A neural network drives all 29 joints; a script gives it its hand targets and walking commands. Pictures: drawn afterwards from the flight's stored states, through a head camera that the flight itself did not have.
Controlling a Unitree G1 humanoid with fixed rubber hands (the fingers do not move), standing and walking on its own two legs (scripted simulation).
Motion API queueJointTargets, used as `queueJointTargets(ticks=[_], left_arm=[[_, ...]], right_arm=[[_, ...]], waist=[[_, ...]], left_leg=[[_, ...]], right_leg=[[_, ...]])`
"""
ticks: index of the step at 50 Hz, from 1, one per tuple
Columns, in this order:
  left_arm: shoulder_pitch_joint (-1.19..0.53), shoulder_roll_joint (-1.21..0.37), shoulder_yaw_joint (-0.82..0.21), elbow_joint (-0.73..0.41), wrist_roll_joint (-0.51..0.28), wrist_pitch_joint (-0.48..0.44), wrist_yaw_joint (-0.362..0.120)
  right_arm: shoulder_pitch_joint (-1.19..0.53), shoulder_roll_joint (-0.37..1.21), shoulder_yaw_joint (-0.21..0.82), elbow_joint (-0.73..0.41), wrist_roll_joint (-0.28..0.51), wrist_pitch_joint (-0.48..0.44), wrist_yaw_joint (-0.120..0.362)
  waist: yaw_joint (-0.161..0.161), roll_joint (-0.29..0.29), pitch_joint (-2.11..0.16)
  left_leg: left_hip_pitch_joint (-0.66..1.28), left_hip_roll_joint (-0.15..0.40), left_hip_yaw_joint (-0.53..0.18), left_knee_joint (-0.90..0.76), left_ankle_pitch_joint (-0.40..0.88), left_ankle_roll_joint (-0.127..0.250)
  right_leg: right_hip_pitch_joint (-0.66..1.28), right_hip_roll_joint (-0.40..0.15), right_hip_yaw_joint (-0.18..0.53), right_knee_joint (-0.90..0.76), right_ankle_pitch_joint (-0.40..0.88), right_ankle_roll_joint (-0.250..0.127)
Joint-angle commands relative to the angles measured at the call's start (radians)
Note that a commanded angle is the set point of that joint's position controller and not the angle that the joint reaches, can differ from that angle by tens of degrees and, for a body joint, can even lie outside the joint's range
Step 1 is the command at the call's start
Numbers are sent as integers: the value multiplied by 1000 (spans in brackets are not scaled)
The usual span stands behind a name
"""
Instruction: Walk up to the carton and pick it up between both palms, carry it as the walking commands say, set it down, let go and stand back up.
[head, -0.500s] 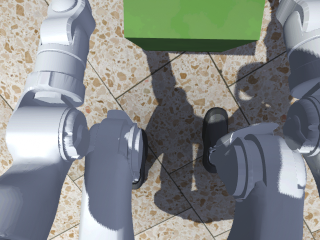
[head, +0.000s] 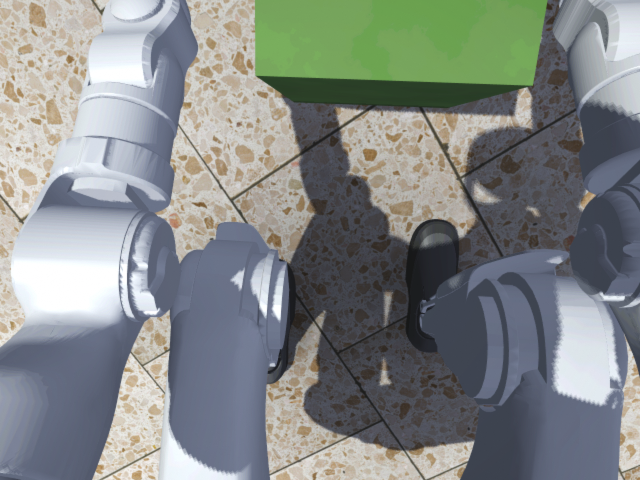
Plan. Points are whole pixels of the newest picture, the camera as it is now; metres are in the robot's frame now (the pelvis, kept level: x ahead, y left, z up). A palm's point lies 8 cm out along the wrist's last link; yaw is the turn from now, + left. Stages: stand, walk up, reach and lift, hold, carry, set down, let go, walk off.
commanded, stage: reach and lift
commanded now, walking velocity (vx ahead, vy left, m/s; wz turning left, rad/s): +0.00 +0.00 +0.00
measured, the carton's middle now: out of the picture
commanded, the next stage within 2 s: none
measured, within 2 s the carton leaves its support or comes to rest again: leaves its support in 1.24 s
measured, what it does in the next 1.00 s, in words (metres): stands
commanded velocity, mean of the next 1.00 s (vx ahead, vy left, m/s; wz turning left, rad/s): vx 0.00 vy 0.00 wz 0.00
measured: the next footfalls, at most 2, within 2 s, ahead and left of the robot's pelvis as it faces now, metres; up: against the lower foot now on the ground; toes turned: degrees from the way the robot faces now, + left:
none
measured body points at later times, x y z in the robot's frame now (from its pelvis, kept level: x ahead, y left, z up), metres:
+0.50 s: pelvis +0.00 +0.00 +0.00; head +0.37 -0.01 +0.24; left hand +0.57 +0.13 -0.17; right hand +0.58 -0.18 -0.17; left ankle +0.09 +0.12 -0.33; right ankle +0.16 -0.13 -0.33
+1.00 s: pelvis +0.00 +0.00 -0.01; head +0.37 +0.00 +0.24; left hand +0.57 +0.13 -0.17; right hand +0.58 -0.18 -0.17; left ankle +0.09 +0.12 -0.33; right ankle +0.16 -0.13 -0.33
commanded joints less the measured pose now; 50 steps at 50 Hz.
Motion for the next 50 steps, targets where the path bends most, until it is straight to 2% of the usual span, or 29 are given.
queueJointTargets(ticks=[1, 2, 3, 8, 9, 10, 11, 12, 15, 17, 18, 19, 20, 22, 25, 26, 27, 29, 30, 32, 33, 34, 35, 39, 41, 45, 47, 48, 50], left_arm=[[-329, 109, -93, -88, -28, -44, -11], [-334, 126, -77, -67, -23, -41, -10], [-339, 79, -119, -84, -50, -43, -15], [-321, 17, -137, -51, -48, -39, -21], [-346, -25, -157, -63, -55, -41, -29], [-343, -19, -148, -53, -34, -40, -34], [-363, -22, -129, -95, -36, -40, -30], [-348, 36, -99, -99, -7, -47, -21], [-388, -66, -142, -106, -4, -45, -38], [-390, -109, -132, -79, 8, -39, -45], [-394, -145, -118, -75, 25, -33, -51], [-392, -139, -101, -100, 45, -35, -49], [-382, -140, -89, -91, 48, -35, -52], [-418, -274, -119, -95, 61, -30, -82], [-474, -579, -173, -72, 52, 2, -168], [-539, -666, -209, -114, 43, 7, -195], [-513, -719, -189, -116, 50, 14, -212], [-502, -780, -180, -102, 66, 33, -245], [-506, -784, -164, -121, 90, 37, -256], [-517, -840, -169, -140, 80, 48, -275], [-523, -849, -166, -158, 80, 49, -285], [-514, -893, -179, -121, 69, 64, -293], [-541, -924, -199, -151, 65, 65, -294], [-536, -951, -202, -182, 52, 77, -308], [-564, -947, -207, -200, 56, 74, -308], [-574, -978, -236, -218, 36, 79, -303], [-609, -989, -253, -250, 34, 77, -304], [-598, -988, -242, -276, 15, 75, -300], [-629, -997, -289, -316, -3, 77, -292]], right_arm=[[-335, -132, 23, -57, 114, -37, 3], [-335, -104, 64, -54, 141, -33, 4], [-351, -68, 85, -72, 139, -35, 7], [-354, -25, 117, -69, 148, -39, 17], [-348, 5, 108, -55, 136, -39, 23], [-332, 42, 128, -29, 143, -30, 35], [-361, 26, 117, -74, 132, -36, 28], [-365, 19, 114, -86, 141, -36, 26], [-401, 123, 142, -107, 147, -39, 49], [-435, 185, 179, -128, 166, -34, 62], [-443, 179, 162, -111, 147, -33, 69], [-437, 209, 162, -92, 136, -24, 75], [-424, 183, 128, -105, 129, -32, 75], [-475, 336, 184, -124, 142, -27, 104], [-517, 633, 229, -121, 126, 7, 180], [-544, 717, 243, -156, 123, 10, 206], [-568, 734, 252, -167, 126, 16, 224], [-521, 818, 233, -147, 107, 45, 258], [-510, 874, 225, -151, 104, 51, 272], [-523, 909, 215, -161, 109, 61, 290], [-505, 954, 219, -170, 111, 65, 302], [-518, 911, 202, -166, 100, 63, 308], [-516, 927, 198, -174, 107, 61, 313], [-507, 955, 208, -184, 104, 81, 329], [-500, 979, 203, -189, 116, 81, 337], [-513, 965, 201, -174, 131, 83, 336], [-512, 1002, 213, -205, 135, 81, 335], [-576, 1015, 238, -272, 150, 80, 329], [-569, 988, 237, -289, 154, 77, 321]], waist=[[-7, 20, -1341], [26, 11, -1362], [-3, -7, -1383], [8, -10, -1315], [-9, -2, -1334], [9, -8, -1308], [-1, -41, -1333], [43, -22, -1334], [23, -15, -1341], [74, -37, -1317], [50, -41, -1314], [66, -63, -1282], [36, -40, -1332], [64, -45, -1327], [36, -66, -1261], [39, -39, -1282], [54, -58, -1228], [37, -50, -1170], [75, -48, -1142], [56, -57, -1163], [67, -41, -1147], [36, -17, -1182], [33, 11, -1195], [29, -28, -1192], [45, -13, -1219], [28, 18, -1243], [23, 1, -1285], [41, -39, -1380], [15, -11, -1467]], left_leg=[[267, -6, 62, -304, 315, -20], [265, -1, 81, -275, 322, -24], [270, -6, 68, -293, 315, -19], [262, -14, 62, -303, 311, -12], [266, -17, 64, -304, 316, -19], [276, -15, 64, -303, 308, -15], [265, -19, 58, -292, 328, -18], [265, -19, 71, -296, 321, -12], [297, -25, 63, -303, 320, -11], [276, -32, 75, -298, 304, -3], [266, -30, 74, -290, 298, -6], [263, -41, 77, -294, 298, -1], [292, -40, 83, -276, 296, -9], [269, -49, 82, -274, 319, -7], [264, -58, 70, -280, 279, 8], [256, -65, 80, -261, 286, 6], [230, -68, 77, -266, 283, 10], [198, -70, 87, -263, 263, 17], [173, -72, 94, -268, 242, 26], [190, -71, 88, -267, 235, 28], [188, -74, 92, -263, 255, 29], [218, -74, 83, -269, 239, 26], [207, -76, 91, -261, 248, 20], [217, -72, 72, -273, 273, 27], [222, -69, 84, -262, 264, 31], [281, -68, 71, -267, 301, 25], [254, -71, 76, -266, 303, 32], [300, -80, 82, -257, 338, 39], [369, -78, 80, -267, 355, 20]], right_leg=[[827, 15, -33, -54, 243, 4], [869, 8, -14, -57, 265, 4], [911, 9, -25, -57, 279, 11], [861, 18, -30, -62, 264, 8], [866, 23, -37, -64, 270, 2], [848, 23, -31, -61, 266, 5], [861, 25, -35, -52, 284, 11], [876, 27, -24, -53, 281, 9], [872, 36, -32, -53, 281, 13], [877, 36, -24, -57, 266, 15], [882, 41, -19, -57, 263, 9], [867, 38, -25, -57, 254, 14], [905, 40, -31, -47, 254, 17], [925, 48, -15, -44, 313, 14], [881, 55, -28, -51, 245, 6], [853, 62, -30, -39, 250, 2], [837, 63, -28, -42, 239, -3], [776, 68, -43, -45, 205, -3], [752, 74, -36, -48, 182, -5], [743, 74, -52, -44, 162, -7], [715, 77, -47, -47, 183, -11], [699, 69, -62, -35, 145, -19], [702, 73, -57, -41, 167, -26], [680, 66, -72, -35, 173, -26], [654, 72, -61, -51, 160, -31], [647, 67, -62, -31, 183, -34], [694, 76, -66, -36, 216, -31], [747, 77, -67, -40, 232, -23], [778, 75, -87, -34, 257, -22]])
